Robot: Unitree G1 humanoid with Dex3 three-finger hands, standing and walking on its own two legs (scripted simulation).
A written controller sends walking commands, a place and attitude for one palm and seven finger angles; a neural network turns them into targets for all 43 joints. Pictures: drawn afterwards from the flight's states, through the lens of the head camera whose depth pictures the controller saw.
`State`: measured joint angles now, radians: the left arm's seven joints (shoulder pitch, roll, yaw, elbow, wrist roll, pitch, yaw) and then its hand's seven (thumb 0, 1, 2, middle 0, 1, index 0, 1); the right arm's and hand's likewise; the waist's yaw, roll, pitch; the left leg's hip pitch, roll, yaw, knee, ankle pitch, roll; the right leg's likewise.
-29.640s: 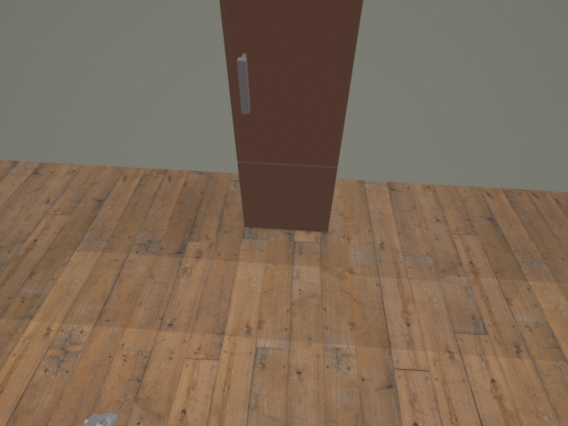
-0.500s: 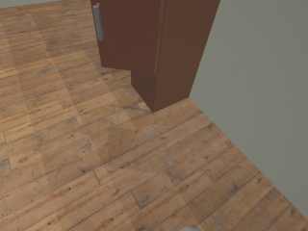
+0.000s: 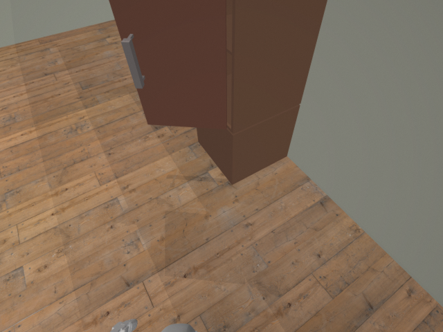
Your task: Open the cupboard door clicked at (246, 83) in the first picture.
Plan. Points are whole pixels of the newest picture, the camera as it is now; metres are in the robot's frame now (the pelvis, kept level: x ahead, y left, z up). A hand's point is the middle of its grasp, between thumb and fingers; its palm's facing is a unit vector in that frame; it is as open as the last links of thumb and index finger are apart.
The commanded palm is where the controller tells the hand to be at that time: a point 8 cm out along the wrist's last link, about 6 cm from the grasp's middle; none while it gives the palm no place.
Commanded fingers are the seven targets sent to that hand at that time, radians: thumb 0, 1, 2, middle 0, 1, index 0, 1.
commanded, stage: take the last steps up to it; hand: left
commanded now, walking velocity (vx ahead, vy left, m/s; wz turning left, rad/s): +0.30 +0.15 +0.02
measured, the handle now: (135, 61) +0.94 +0.33 -0.02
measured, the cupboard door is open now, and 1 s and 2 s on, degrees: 52 52 52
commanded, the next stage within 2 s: come to a stop and stand still in 0.78 s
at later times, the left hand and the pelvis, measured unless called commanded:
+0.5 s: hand out of the picture +0.14 +0.28 -0.18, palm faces +0.09 -0.99 -0.14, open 7.4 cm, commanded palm none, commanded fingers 0.00 0.90 0.90 -0.20 -0.30 -0.20 -0.30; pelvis +0.18 +0.11 +0.00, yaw -1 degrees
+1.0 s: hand (132, 206) +0.44 +0.27 -0.17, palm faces -0.07 -0.98 -0.18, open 7.4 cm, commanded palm none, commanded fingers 0.00 0.90 0.90 -0.20 -0.30 -0.20 -0.30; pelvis +0.33 +0.11 +0.00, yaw -4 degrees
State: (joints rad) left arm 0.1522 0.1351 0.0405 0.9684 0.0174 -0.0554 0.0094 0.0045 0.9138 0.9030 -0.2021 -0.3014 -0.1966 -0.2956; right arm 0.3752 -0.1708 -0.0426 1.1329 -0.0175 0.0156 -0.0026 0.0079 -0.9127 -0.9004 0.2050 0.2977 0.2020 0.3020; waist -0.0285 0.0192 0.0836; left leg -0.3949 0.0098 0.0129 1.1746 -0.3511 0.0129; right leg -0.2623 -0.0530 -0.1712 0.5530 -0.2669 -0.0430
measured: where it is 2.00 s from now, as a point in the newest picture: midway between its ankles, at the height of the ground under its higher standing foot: (199, 310)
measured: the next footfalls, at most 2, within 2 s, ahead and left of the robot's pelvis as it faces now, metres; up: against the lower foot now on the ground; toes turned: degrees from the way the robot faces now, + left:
left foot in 0.34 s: +0.23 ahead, +0.19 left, +0.00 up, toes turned +8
right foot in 0.88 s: +0.39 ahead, +0.02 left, +0.00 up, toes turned -10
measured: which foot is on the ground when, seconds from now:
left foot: up 0.00-0.32, down 0.34-0.90, up 0.92-1.00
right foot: down 0.00-0.34, up 0.36-0.86, down 0.88-1.00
